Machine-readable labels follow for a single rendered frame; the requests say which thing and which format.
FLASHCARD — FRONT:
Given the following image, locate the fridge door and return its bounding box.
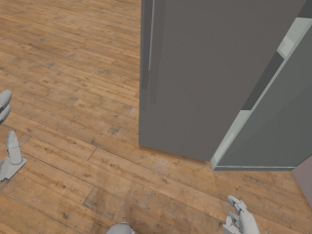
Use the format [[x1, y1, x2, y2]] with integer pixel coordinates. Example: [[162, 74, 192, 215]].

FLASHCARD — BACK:
[[138, 0, 306, 162]]

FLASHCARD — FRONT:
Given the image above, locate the robot left thigh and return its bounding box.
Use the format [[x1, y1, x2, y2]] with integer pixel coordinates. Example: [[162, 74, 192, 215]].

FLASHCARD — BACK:
[[106, 224, 136, 234]]

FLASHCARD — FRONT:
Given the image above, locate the left robot hand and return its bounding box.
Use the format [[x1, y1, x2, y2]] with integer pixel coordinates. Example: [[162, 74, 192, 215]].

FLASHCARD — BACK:
[[0, 90, 27, 184]]

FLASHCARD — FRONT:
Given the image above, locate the handle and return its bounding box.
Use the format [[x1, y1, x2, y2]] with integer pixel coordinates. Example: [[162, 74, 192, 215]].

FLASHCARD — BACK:
[[142, 0, 155, 72]]

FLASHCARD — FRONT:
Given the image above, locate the right robot hand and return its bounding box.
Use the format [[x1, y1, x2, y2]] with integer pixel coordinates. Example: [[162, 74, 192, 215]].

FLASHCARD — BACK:
[[222, 195, 260, 234]]

